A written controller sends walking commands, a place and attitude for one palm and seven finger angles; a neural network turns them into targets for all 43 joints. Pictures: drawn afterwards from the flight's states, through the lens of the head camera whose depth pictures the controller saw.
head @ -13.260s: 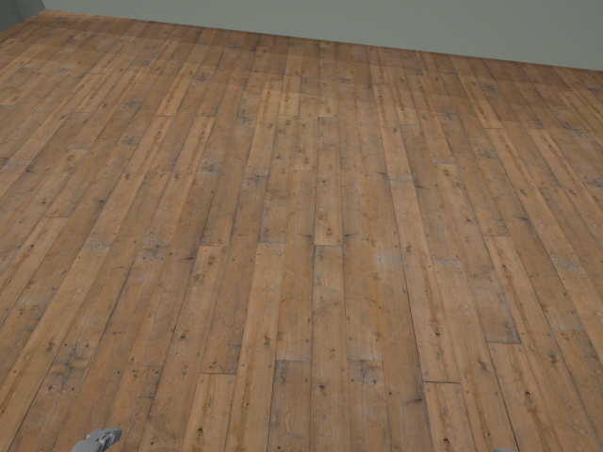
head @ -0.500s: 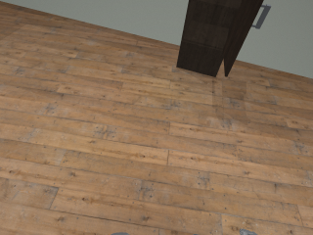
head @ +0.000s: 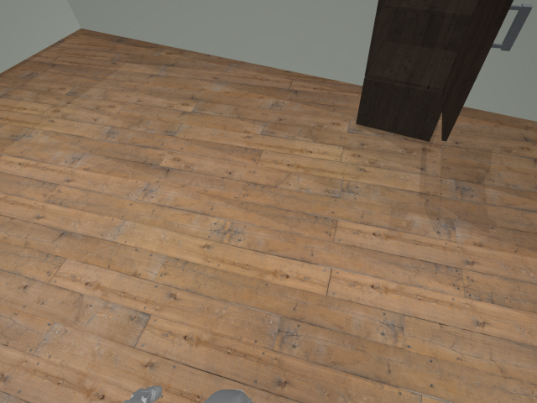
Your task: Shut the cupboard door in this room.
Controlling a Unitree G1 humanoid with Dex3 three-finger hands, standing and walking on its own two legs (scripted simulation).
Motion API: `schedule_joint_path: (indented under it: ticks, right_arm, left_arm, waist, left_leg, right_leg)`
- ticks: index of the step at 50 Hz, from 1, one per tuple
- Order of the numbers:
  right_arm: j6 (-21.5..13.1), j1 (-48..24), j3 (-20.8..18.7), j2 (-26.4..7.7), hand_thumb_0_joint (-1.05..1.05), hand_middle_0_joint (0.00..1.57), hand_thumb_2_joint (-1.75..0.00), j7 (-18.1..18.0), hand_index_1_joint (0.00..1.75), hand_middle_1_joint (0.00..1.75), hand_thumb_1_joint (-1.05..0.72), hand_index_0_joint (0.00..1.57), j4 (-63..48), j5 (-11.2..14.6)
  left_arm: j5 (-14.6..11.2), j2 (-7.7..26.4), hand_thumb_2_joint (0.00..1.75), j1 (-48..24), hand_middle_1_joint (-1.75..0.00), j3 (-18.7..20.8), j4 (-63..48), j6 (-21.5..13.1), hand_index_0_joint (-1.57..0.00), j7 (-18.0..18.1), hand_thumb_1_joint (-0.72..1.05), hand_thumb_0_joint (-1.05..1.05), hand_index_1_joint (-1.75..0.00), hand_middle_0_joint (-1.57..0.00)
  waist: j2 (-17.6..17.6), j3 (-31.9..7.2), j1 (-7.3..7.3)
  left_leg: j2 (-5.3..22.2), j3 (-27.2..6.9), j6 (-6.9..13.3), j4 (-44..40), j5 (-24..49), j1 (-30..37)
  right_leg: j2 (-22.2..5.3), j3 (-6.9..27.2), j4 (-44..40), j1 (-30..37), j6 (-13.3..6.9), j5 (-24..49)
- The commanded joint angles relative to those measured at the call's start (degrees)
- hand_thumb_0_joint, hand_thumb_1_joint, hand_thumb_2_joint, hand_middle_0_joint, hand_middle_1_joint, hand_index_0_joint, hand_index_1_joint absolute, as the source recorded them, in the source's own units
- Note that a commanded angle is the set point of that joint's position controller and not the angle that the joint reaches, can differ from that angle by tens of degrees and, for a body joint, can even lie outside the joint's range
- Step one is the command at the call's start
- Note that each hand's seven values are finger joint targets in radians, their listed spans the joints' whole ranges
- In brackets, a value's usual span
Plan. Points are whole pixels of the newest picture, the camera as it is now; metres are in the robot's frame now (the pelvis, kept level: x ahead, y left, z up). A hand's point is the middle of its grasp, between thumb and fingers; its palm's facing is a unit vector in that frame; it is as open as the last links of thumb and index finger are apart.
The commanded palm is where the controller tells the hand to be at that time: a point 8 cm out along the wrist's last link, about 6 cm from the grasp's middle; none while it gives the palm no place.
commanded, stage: turn or walk to find it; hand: left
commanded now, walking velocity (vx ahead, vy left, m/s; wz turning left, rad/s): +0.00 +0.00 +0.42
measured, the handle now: (507, 27) +1.14 -0.70 -0.01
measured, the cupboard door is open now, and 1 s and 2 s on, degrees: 98 98 98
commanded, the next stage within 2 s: none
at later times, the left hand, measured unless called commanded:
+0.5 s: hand out of the picture -0.01 +0.26 -0.17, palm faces +0.25 -0.93 -0.26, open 7.4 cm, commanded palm none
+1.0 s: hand out of the picture -0.04 +0.19 -0.15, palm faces +0.43 -0.87 -0.25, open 7.4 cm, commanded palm none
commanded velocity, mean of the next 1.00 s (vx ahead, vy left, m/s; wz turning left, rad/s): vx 0.00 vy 0.00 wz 0.42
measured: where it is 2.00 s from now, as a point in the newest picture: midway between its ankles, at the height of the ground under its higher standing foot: outside the picture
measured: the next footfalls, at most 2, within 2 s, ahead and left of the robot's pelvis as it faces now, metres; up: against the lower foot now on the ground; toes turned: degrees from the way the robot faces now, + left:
left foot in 0.32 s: +0.01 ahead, +0.15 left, +0.00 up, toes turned +14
right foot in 0.70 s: +0.07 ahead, -0.09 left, +0.00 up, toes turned +13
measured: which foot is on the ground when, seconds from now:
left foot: up 0.00-0.30, down 0.32-0.72, up 0.74-1.00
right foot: down 0.00-0.32, up 0.34-0.68, down 0.70-1.00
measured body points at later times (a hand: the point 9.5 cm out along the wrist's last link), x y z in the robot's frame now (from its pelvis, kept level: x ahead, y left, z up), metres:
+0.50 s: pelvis -0.01 +0.04 +0.00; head +0.03 +0.06 +0.45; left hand -0.02 +0.31 -0.15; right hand +0.13 -0.19 -0.13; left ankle -0.03 +0.14 -0.73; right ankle +0.00 -0.11 -0.67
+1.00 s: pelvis -0.01 +0.00 +0.01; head +0.04 -0.01 +0.45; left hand -0.06 +0.24 -0.13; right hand +0.15 -0.22 -0.15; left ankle -0.10 +0.12 -0.67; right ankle +0.03 -0.10 -0.73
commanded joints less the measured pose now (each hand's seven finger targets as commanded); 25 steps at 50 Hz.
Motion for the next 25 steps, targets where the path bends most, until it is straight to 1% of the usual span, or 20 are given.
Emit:
schedule_joint_path:
  ticks: [1, 2, 5, 6, 7, 9, 10, 11, 12, 13, 14, 15, 16, 17, 18, 19, 20, 21, 23, 25]
  right_arm:
    - [-0.9, 0.9, -0.5, -3.2, 0.00, 0.20, -0.90, 0.3, 0.30, 0.30, -0.90, 0.20, -3.5, -0.1]
    - [-0.8, 0.3, -0.5, -3.3, 0.00, 0.20, -0.90, 0.4, 0.30, 0.30, -0.90, 0.20, -3.6, 0.0]
    - [-0.8, -2.2, 0.0, -2.8, 0.00, 0.20, -0.90, 0.3, 0.30, 0.30, -0.90, 0.20, -4.2, 0.0]
    - [-1.0, -3.3, 0.2, -2.7, 0.00, 0.20, -0.90, 0.3, 0.30, 0.30, -0.90, 0.20, -4.5, 0.1]
    - [-1.2, -3.8, 0.4, -2.4, 0.00, 0.20, -0.90, 0.3, 0.30, 0.30, -0.90, 0.20, -4.7, 0.2]
    - [-1.5, -5.2, 0.8, -2.3, 0.00, 0.20, -0.90, 0.3, 0.30, 0.30, -0.90, 0.20, -5.2, 0.5]
    - [-1.7, -5.0, 1.0, -2.4, 0.00, 0.20, -0.90, 0.2, 0.30, 0.30, -0.90, 0.20, -5.3, 0.6]
    - [-1.9, -4.3, 1.0, -2.4, 0.00, 0.20, -0.90, 0.1, 0.30, 0.30, -0.90, 0.20, -5.2, 0.6]
    - [-2.1, -2.9, 1.0, -2.6, 0.00, 0.20, -0.90, 0.0, 0.30, 0.30, -0.90, 0.20, -5.0, 0.6]
    - [-2.3, -1.2, 1.0, -3.0, 0.00, 0.20, -0.90, 0.0, 0.30, 0.30, -0.90, 0.20, -4.5, 0.5]
    - [-2.8, 0.8, 0.6, -4.9, 0.00, 0.20, -0.90, 0.1, 0.30, 0.30, -0.90, 0.20, -4.0, 0.4]
    - [-3.4, 2.1, -0.6, -10.3, 0.00, 0.20, -0.90, 0.0, 0.30, 0.30, -0.90, 0.20, -4.3, -0.1]
    - [-3.1, 5.1, -1.5, -14.3, 0.00, 0.20, -0.90, -0.3, 0.30, 0.30, -0.90, 0.20, -4.0, -0.1]
    - [-3.2, 6.8, -1.5, -14.3, 0.00, 0.20, -0.90, -0.9, 0.30, 0.30, -0.90, 0.20, -2.9, -0.2]
    - [-3.1, 5.1, -1.2, -12.8, 0.00, 0.20, -0.90, -1.5, 0.30, 0.30, -0.90, 0.20, -2.8, -0.3]
    - [-3.1, 1.9, -0.6, -11.0, 0.00, 0.20, -0.90, -1.7, 0.30, 0.30, -0.90, 0.20, -3.7, -0.3]
    - [-3.3, -1.1, -0.1, -9.8, 0.00, 0.20, -0.90, -1.7, 0.30, 0.30, -0.90, 0.20, -4.4, -0.3]
    - [-3.5, -2.0, 0.1, -9.5, 0.00, 0.20, -0.90, -1.7, 0.30, 0.30, -0.90, 0.20, -4.8, -0.2]
    - [-3.6, -1.7, 0.0, -9.5, 0.00, 0.20, -0.90, -1.6, 0.30, 0.30, -0.90, 0.20, -5.0, -0.1]
    - [-3.4, -0.7, -0.3, -9.6, 0.00, 0.20, -0.90, -1.5, 0.30, 0.30, -0.90, 0.20, -4.8, -0.1]
  left_arm:
    - [0.5, 11.2, 0.90, -0.2, -0.30, 3.1, -3.3, -1.1, -0.20, 1.0, 0.90, 0.00, -0.30, -0.20]
    - [0.6, 11.1, 0.90, 0.5, -0.30, 3.1, -2.8, -1.1, -0.20, 1.0, 0.90, 0.00, -0.30, -0.20]
    - [0.8, 12.6, 0.90, 3.7, -0.30, 3.5, -1.7, -0.9, -0.20, 0.8, 0.90, 0.00, -0.30, -0.20]
    - [0.9, 13.2, 0.90, 4.6, -0.30, 3.6, -1.2, -0.8, -0.20, 0.8, 0.90, 0.00, -0.30, -0.20]
    - [0.9, 13.5, 0.90, 4.9, -0.30, 3.8, -0.8, -0.8, -0.20, 0.7, 0.90, 0.00, -0.30, -0.20]
    - [1.0, 14.9, 0.90, 6.1, -0.30, 4.2, -0.3, -0.5, -0.20, 0.7, 0.90, 0.00, -0.30, -0.20]
    - [1.0, 15.3, 0.90, 6.1, -0.30, 4.3, 0.0, -0.4, -0.20, 0.6, 0.90, 0.00, -0.30, -0.20]
    - [1.0, 15.6, 0.90, 6.0, -0.30, 4.5, 0.2, -0.2, -0.20, 0.6, 0.90, 0.00, -0.30, -0.20]
    - [0.8, 15.6, 0.90, 5.1, -0.30, 4.5, 0.3, -0.1, -0.20, 0.5, 0.90, 0.00, -0.30, -0.20]
    - [0.6, 15.5, 0.90, 4.6, -0.30, 4.5, 0.3, 0.1, -0.20, 0.5, 0.90, 0.00, -0.30, -0.20]
    - [0.0, 14.7, 0.90, 4.5, -0.30, 4.5, 0.0, 0.5, -0.20, 0.4, 0.90, 0.00, -0.30, -0.20]
    - [-0.3, 11.8, 0.90, 5.8, -0.30, 4.2, -1.2, 0.9, -0.20, 0.1, 0.90, 0.00, -0.30, -0.20]
    - [-0.1, 8.8, 0.90, 3.2, -0.30, 2.8, -3.3, 1.1, -0.20, -0.1, 0.90, 0.00, -0.30, -0.20]
    - [0.1, 9.1, 0.90, -0.7, -0.30, 2.6, -4.2, 1.8, -0.20, 0.4, 0.90, 0.00, -0.30, -0.20]
    - [-0.1, 9.1, 0.90, -3.0, -0.30, 3.0, -3.6, 1.8, -0.20, 0.3, 0.90, 0.00, -0.30, -0.20]
    - [-0.2, 9.7, 0.90, -2.7, -0.30, 3.2, -2.8, 1.6, -0.20, 0.0, 0.90, 0.00, -0.30, -0.20]
    - [0.0, 9.6, 0.90, -0.8, -0.30, 3.3, -1.8, 1.5, -0.20, -0.3, 0.90, 0.00, -0.30, -0.20]
    - [0.0, 9.5, 0.90, 0.6, -0.30, 3.1, -1.1, 1.4, -0.20, -0.5, 0.90, 0.00, -0.30, -0.20]
    - [-0.2, 9.4, 0.90, 1.0, -0.30, 2.9, -1.0, 1.4, -0.20, -0.5, 0.90, 0.00, -0.30, -0.20]
    - [-0.2, 9.1, 0.90, 0.0, -0.30, 2.8, -1.5, 1.4, -0.20, -0.4, 0.90, 0.00, -0.30, -0.20]
  waist:
    - [-12.4, -2.5, 0.37]
    - [-12.8, -2.1, 0.78]
    - [-13.0, -2.8, 2.48]
    - [-13.4, -3.2, 3.06]
    - [-13.5, -3.6, 3.27]
    - [-15.0, -4.3, 4.21]
    - [-14.7, -4.8, 4.21]
    - [-14.8, -5.8, 3.81]
    - [-14.4, -6.1, 2.87]
    - [-13.7, -6.7, 1.87]
    - [-9.4, -7.8, 0.54]
    - [4.4, -9.8, -0.06]
    - [13.7, -8.4, -1.81]
    - [12.2, -8.1, -3.26]
    - [11.3, -5.9, -2.85]
    - [9.0, -4.4, -1.39]
    - [7.1, -4.5, 0.29]
    - [6.1, -5.8, 0.82]
    - [5.0, -7.0, 0.61]
    - [4.6, -7.1, -0.15]
  left_leg:
    - [3.9, 0.3, -1.9, 10.6, 4.1, -5.0]
    - [4.1, 0.9, -2.2, 8.7, 4.1, -4.2]
    - [4.1, 3.0, -2.8, 1.2, 1.8, -3.1]
    - [4.2, 3.6, -2.7, -1.8, 0.9, -2.4]
    - [4.2, 4.2, -2.7, -4.7, 0.4, -1.8]
    - [4.0, 5.6, -2.4, -10.1, -0.5, 0.5]
    - [3.8, 6.2, -2.1, -13.0, -0.4, 1.7]
    - [3.7, 6.9, -1.9, -16.9, 0.9, 3.5]
    - [3.5, 7.7, -1.8, -21.1, 4.1, 6.2]
    - [3.3, 8.1, -1.4, -27.3, 9.1, 9.9]
    - [4.8, 6.5, -0.5, -34.1, 16.8, 16.9]
    - [15.8, -8.3, 4.2, -37.0, 29.9, 25.7]
    - [25.7, -18.1, 11.2, -38.7, 44.4, 25.8]
    - [26.2, -18.6, 13.4, -38.8, 42.3, 22.3]
    - [23.7, -17.8, 13.4, -38.5, 40.6, 20.6]
    - [20.9, -14.7, 12.6, -38.1, 39.3, 18.9]
    - [18.2, -10.7, 11.0, -37.4, 40.1, 18.9]
    - [16.7, -8.6, 10.4, -37.0, 41.4, 20.0]
    - [16.1, -8.0, 10.6, -36.8, 42.6, 21.1]
    - [16.0, -8.8, 10.8, -36.6, 42.5, 21.9]
  right_leg:
    - [-14.6, 7.8, -14.7, 3.1, -5.6, 17.5]
    - [-14.5, 7.0, -14.9, 2.9, -5.4, 17.9]
    - [-15.1, 5.6, -13.5, 6.3, -6.1, 22.0]
    - [-15.5, 5.6, -12.9, 7.3, -6.5, 23.8]
    - [-15.8, 4.7, -12.2, 8.8, -6.6, 25.5]
    - [-16.4, 4.4, -10.4, 9.5, -7.0, 28.4]
    - [-16.7, 4.4, -9.4, 10.0, -7.1, 29.4]
    - [-16.6, 3.9, -7.8, 10.2, -6.5, 30.1]
    - [-16.4, 2.6, -6.2, 9.3, -5.4, 28.6]
    - [-15.2, 0.8, -3.4, 8.1, -3.4, 27.2]
    - [-13.8, -1.2, 1.6, 3.2, -0.7, 22.3]
    - [-7.6, -4.1, 11.5, -8.7, 3.4, 5.9]
    - [-3.0, -2.8, 21.2, -16.5, 5.4, -19.7]
    - [-3.2, 2.2, 27.2, -16.5, 5.1, -20.0]
    - [-3.1, 4.2, 30.3, -18.4, 5.1, -16.9]
    - [-3.3, 5.2, 30.8, -18.2, 5.0, -12.9]
    - [-2.9, 4.9, 30.6, -17.1, 5.2, -9.7]
    - [-2.4, 4.6, 29.6, -16.3, 5.4, -8.1]
    - [-1.8, 4.6, 26.2, -15.1, 5.7, -7.6]
    - [-1.0, 4.4, 23.1, -14.5, 5.9, -7.8]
